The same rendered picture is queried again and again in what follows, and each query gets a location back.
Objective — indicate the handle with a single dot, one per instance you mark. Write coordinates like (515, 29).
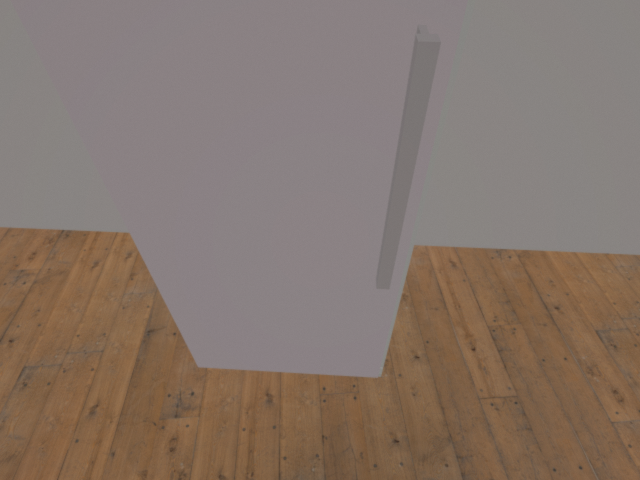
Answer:
(422, 69)

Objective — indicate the fridge door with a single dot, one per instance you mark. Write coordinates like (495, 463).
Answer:
(249, 147)

